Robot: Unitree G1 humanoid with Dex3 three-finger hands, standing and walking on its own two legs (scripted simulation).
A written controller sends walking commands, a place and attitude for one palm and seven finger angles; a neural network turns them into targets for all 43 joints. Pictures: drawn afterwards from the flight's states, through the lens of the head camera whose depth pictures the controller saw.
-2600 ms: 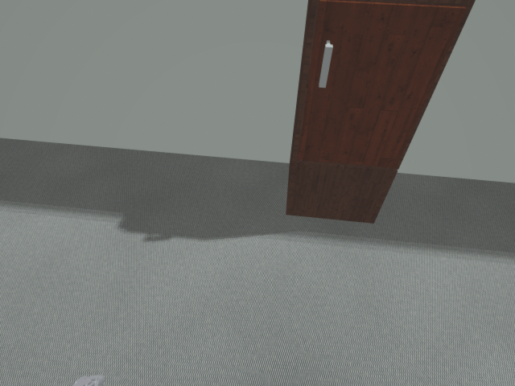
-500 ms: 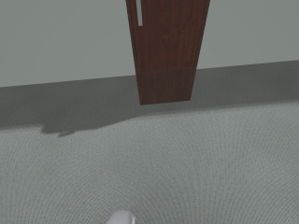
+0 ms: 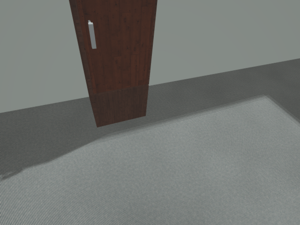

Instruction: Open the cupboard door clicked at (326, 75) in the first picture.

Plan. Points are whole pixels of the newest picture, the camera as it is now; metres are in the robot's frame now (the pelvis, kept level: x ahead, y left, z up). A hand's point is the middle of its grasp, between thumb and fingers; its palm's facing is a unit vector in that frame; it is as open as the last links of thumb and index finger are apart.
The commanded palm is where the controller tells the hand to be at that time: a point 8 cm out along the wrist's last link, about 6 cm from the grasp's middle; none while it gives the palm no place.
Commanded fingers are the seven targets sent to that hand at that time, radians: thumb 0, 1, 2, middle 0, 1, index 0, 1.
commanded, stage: walk to a spot facing it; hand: left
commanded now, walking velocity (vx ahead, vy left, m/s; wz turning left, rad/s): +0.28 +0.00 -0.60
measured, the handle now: (91, 34) +0.98 +0.39 +0.04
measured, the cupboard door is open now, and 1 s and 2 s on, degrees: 0 0 0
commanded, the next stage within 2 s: turn to face it in 0.68 s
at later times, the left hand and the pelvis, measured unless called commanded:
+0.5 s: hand (140, 176) +0.34 +0.05 -0.19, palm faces -0.34 -0.93 -0.17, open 7.4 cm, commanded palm none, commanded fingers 0.00 0.90 0.90 -0.20 -0.30 -0.20 -0.30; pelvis +0.16 -0.08 -0.03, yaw -18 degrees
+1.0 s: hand (138, 147) +0.46 +0.07 -0.18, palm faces -0.38 -0.91 -0.16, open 7.4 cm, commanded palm none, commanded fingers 0.00 0.90 0.90 -0.20 -0.30 -0.20 -0.30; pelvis +0.35 -0.08 +0.00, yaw -25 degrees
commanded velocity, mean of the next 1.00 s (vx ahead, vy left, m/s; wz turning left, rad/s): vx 0.22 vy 0.00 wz -0.22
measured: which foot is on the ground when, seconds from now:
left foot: down 0.00-0.38, up 0.40-0.78, down 0.80-1.00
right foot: up 0.00-0.34, down 0.36-0.80, up 0.82-1.00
